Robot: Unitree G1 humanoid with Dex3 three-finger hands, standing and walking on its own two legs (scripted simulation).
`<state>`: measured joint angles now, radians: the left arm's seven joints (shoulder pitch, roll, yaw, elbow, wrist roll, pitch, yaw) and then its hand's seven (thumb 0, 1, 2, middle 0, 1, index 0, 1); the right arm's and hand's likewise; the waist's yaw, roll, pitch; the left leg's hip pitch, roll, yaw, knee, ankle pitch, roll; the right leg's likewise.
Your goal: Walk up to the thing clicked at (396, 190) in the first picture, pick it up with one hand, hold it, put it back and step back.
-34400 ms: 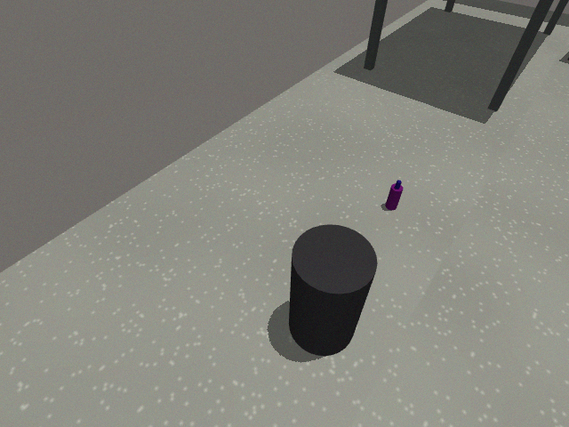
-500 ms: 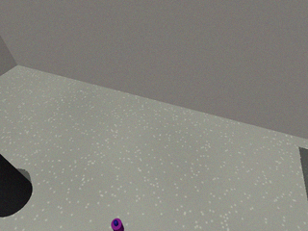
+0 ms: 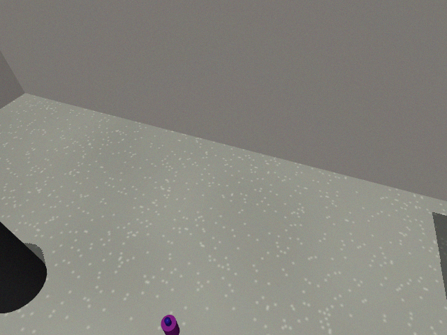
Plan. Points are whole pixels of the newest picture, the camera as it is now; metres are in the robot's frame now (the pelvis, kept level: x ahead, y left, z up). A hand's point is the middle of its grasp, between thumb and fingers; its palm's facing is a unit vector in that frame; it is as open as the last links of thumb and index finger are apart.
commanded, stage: go down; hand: left
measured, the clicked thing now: (170, 325) +0.33 +0.20 -0.70
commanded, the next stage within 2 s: none
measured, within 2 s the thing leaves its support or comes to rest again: neither
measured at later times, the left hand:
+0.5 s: hand out of the picture +0.15 +0.28 -0.20, palm faces +0.08 -0.95 -0.30, open 14.6 cm
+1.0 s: hand out of the picture +0.15 +0.32 -0.27, palm faces +0.15 -0.96 -0.25, open 17.4 cm
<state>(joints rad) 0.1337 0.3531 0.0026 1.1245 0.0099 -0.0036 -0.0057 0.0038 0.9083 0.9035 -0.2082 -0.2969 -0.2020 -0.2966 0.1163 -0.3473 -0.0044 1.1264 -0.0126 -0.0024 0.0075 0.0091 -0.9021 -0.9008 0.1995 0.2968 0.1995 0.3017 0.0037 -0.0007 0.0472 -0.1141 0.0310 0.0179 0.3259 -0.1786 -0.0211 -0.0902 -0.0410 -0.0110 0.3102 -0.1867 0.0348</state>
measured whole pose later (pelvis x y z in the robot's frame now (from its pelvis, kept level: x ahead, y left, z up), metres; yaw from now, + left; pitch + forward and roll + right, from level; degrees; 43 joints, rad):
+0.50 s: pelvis -0.02 +0.00 -0.06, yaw +0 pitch +13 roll -1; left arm 0.00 0.39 0.28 0.97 0.06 -0.01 -0.12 0.00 0.02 0.23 -0.05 -0.11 -0.05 -0.10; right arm 0.25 -0.25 -0.04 0.70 0.01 -0.06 0.00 0.01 -0.94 -0.91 0.20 0.30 0.20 0.30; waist -0.03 -0.01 -0.07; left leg -0.74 0.05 -0.01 0.93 -0.42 -0.03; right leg -0.71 -0.03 -0.01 0.91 -0.42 0.03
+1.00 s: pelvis -0.04 -0.01 -0.16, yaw +1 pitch +25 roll -2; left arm 0.08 0.47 0.44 0.70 -0.04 -0.12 -0.31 -0.01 -0.56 0.01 -0.09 -0.06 -0.09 -0.06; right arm 0.12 -0.26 -0.02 0.55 -0.02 -0.18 -0.05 0.01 -0.91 -0.90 0.20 0.30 0.20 0.30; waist -0.01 -0.03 -0.17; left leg -1.29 0.04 -0.07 1.44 -0.59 -0.04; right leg -1.23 -0.03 -0.04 1.41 -0.62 0.02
